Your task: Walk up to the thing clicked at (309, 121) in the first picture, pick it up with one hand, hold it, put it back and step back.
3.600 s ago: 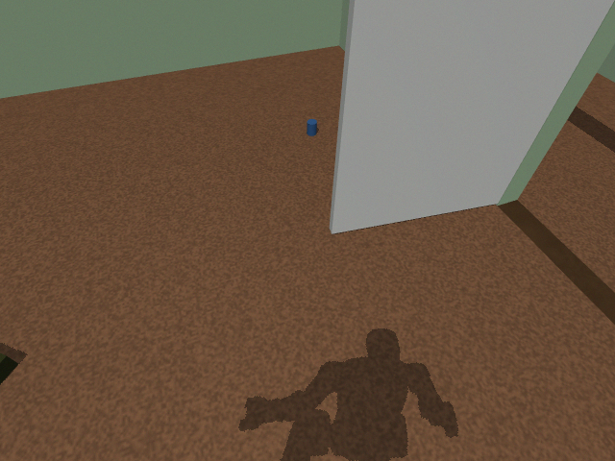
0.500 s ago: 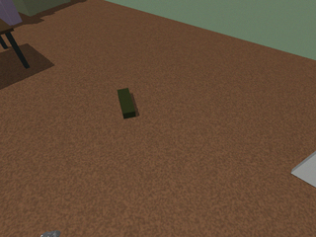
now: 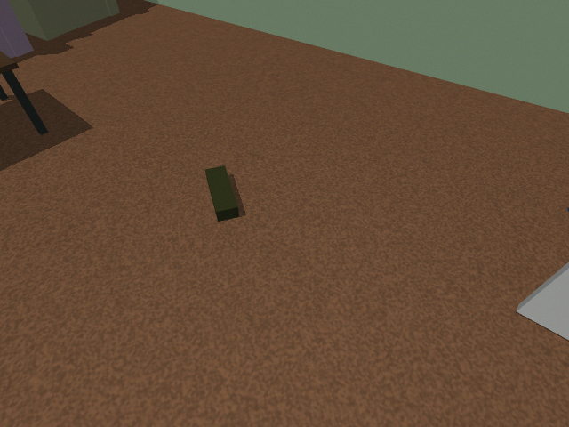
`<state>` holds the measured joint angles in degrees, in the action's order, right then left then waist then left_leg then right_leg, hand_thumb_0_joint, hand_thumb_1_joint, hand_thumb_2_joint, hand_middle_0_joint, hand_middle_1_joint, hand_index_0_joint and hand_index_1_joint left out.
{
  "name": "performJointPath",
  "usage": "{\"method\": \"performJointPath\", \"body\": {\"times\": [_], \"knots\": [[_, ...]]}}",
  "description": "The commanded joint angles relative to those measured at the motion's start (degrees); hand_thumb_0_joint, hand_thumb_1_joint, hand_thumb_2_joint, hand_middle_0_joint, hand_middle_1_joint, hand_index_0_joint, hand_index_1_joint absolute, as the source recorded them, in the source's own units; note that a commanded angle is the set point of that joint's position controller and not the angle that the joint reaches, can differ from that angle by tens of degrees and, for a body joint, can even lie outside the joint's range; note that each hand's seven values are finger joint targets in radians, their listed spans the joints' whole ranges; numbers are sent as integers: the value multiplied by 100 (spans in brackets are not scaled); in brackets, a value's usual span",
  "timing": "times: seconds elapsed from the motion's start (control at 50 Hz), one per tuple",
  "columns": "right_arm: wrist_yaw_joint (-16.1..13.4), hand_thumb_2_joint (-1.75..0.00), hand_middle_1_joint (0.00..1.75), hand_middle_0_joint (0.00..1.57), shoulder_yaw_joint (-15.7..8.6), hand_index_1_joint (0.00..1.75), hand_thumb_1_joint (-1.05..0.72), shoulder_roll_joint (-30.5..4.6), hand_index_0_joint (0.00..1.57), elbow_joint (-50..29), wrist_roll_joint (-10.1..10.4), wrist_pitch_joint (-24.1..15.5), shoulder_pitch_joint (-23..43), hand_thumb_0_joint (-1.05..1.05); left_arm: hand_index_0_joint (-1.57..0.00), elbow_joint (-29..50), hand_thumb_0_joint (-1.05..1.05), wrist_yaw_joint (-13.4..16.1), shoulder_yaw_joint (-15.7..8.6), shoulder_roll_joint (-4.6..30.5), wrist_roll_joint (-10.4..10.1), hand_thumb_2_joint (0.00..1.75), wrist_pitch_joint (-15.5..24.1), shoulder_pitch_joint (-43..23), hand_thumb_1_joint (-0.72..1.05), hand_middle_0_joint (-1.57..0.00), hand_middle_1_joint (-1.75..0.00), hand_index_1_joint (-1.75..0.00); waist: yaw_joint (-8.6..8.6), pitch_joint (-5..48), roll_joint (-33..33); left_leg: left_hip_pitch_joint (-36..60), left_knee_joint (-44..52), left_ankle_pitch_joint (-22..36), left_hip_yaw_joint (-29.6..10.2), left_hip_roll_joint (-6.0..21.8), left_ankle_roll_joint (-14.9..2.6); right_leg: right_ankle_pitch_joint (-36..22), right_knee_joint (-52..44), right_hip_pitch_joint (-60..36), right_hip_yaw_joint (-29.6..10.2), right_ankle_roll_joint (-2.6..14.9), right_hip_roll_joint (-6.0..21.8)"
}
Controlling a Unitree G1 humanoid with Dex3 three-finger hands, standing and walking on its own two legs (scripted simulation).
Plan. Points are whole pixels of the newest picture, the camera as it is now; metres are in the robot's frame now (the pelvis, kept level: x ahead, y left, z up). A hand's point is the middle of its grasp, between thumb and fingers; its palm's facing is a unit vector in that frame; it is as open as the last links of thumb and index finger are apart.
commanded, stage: stand
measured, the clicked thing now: out of the picture +1.23 -1.40 -0.74
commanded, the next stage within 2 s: none
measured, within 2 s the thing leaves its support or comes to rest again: neither
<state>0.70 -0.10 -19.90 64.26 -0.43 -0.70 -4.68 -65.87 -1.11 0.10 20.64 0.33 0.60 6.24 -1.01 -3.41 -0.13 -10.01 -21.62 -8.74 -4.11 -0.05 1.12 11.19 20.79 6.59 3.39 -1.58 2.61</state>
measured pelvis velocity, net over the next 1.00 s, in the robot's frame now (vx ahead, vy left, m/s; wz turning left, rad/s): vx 0.02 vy -0.01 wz -0.02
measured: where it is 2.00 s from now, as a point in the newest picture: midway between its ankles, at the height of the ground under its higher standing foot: outside the picture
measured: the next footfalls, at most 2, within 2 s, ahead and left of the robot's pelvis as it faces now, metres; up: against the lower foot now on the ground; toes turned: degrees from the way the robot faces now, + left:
none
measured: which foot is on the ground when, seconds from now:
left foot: down 0.00-1.00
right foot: down 0.00-1.00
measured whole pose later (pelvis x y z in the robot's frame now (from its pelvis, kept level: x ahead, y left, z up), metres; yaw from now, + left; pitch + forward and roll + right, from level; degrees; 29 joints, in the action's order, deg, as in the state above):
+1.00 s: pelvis +0.02 -0.01 +0.00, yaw -1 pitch -2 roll +0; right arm 0.4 0.2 -20.0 65.7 -0.4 -0.6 -5.5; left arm -64.9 -0.8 0.2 20.4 0.4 0.6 6.4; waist -0.6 -2.9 0.2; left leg -7.9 -18.7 -8.9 -2.9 0.9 1.8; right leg 11.5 19.2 5.7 2.3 -1.0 1.8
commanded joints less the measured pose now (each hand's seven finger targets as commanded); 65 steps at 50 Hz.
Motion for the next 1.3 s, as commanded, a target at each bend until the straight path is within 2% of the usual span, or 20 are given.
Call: {"method": "performJointPath", "body": {"times": [0.0,0.02,0.04,0.1,0.16,0.18,0.24,0.26,0.3,0.38,0.46,0.5,0.66,0.7,0.76,0.78,0.84,0.96,1.1,1.28], "knots": [[-74,-90,30,20,-238,30,-90,-1277,20,-300,3,-111,325,0,-20,370,0,103,-238,1237,3,90,131,-310,90,-20,-30,-30,58,352,132,-1,525,177,-509,606,-186,186,-516,16,-615,266,541],[-76,-90,30,20,-231,30,-90,-1273,20,-291,-4,-110,293,0,-20,368,0,100,-243,1245,9,90,141,-308,90,-20,-30,-30,65,449,103,-5,521,166,-474,598,-192,88,-499,-68,-621,254,555],[-76,-90,30,20,-233,30,-90,-1249,20,-299,4,-113,369,0,-20,369,0,114,-237,1236,10,90,148,-297,90,-20,-30,-30,32,517,69,89,462,490,-455,613,-196,-120,-479,-137,-628,251,576],[-76,-90,30,20,-222,30,-90,-1216,20,-252,15,-94,322,0,-20,334,0,118,-237,1268,10,90,140,-254,90,-20,-30,-30,57,409,-29,124,519,255,-456,592,-180,110,-558,23,-631,237,543],[-81,-90,30,20,-218,30,-90,-1251,20,-220,5,-110,258,0,-20,371,0,114,-236,1259,1,90,133,-274,90,-20,-30,-30,67,491,74,163,531,458,-425,623,-168,-97,-481,-28,-625,254,548],[-83,-90,30,20,-215,30,-90,-1242,20,-205,0,-104,252,0,-20,364,0,118,-228,1235,-4,90,121,-271,90,-20,-30,-30,66,395,99,73,582,328,-438,608,-154,36,-497,-14,-613,254,529],[-86,-90,30,20,-216,30,-90,-1244,20,-189,6,-101,213,0,-20,376,0,120,-234,1242,-3,90,123,-246,90,-20,-30,-30,63,503,39,116,530,495,-391,628,-172,-100,-486,-99,-631,253,548],[-80,-90,30,20,-204,30,-90,-1212,20,-179,9,-95,224,0,-20,367,0,120,-221,1244,3,90,120,-242,90,-20,-30,-30,56,360,-13,9,591,401,-420,603,-139,23,-523,-43,-614,242,529],[-83,-90,30,20,-217,30,-90,-1247,20,-180,10,-100,233,0,-20,388,0,124,-215,1219,9,90,123,-225,90,-20,-30,-30,53,489,37,147,534,600,-399,637,-154,-158,-487,-94,-615,247,546],[-93,-90,30,20,-209,30,-90,-1275,20,-145,7,-96,191,0,-20,391,0,116,-224,1220,-3,90,104,-215,90,-20,-30,-30,64,379,106,90,619,251,-398,616,-145,16,-503,-4,-614,251,520],[-86,-90,30,20,-190,30,-90,-1228,20,-155,8,-117,197,0,-20,429,0,120,-226,1237,5,90,118,-224,90,-20,-30,-30,45,520,24,228,546,847,-357,664,-139,-375,-440,-85,-615,251,542],[-90,-90,30,20,-194,30,-90,-1216,20,-151,8,-113,174,0,-20,423,0,134,-231,1249,1,90,123,-236,90,-20,-30,-30,57,520,-10,202,527,935,-353,667,-138,-469,-443,-148,-602,231,543],[-97,-90,30,20,-175,30,-90,-1246,20,-150,14,-93,159,0,-20,416,0,123,-238,1213,-3,90,108,-241,90,-20,-30,-30,85,372,40,133,584,544,-340,644,-146,-227,-538,-79,-624,233,534],[-99,-90,30,20,-190,30,-90,-1250,20,-179,12,-99,166,0,-20,439,0,128,-251,1244,-3,90,115,-245,90,-20,-30,-30,88,515,5,247,527,872,-324,662,-138,-496,-493,-148,-610,238,544],[-99,-90,30,20,-172,30,-90,-1236,20,-171,4,-97,138,0,-20,439,0,122,-249,1231,7,90,112,-251,90,-20,-30,-30,102,428,50,209,567,567,-324,645,-130,-246,-546,-68,-623,234,532],[-104,-90,30,20,-187,30,-90,-1278,20,-186,2,-104,161,0,-20,450,0,119,-249,1223,9,90,111,-244,90,-20,-30,-30,90,503,99,255,523,739,-310,663,-147,-446,-503,-126,-626,245,554],[-100,-90,30,20,-161,30,-90,-1218,20,-168,5,-102,145,0,-20,442,0,121,-244,1221,1,90,105,-242,90,-20,-30,-30,87,430,68,200,574,719,-329,666,-122,-326,-522,-89,-605,242,520],[-118,-90,30,20,-190,30,-90,-1250,20,-197,13,-109,182,0,-20,469,0,139,-252,1243,6,90,119,-196,90,-20,-30,-30,73,704,-28,465,416,1338,-261,701,-142,-1095,-405,-263,-589,229,549],[-106,-90,30,20,-189,30,-90,-1274,20,-180,5,-71,155,0,-20,458,0,143,-241,1225,7,90,110,-181,90,-20,-30,-30,86,357,-11,294,543,659,-274,668,-138,-389,-599,-34,-627,234,515],[-102,-90,30,20,-180,30,-90,-1231,20,-215,8,-95,143,0,-20,496,0,134,-245,1228,13,90,112,-174,90,-20,-30,-30,90,454,11,379,537,735,-260,678,-140,-481,-552,-52,-636,258,517]]}}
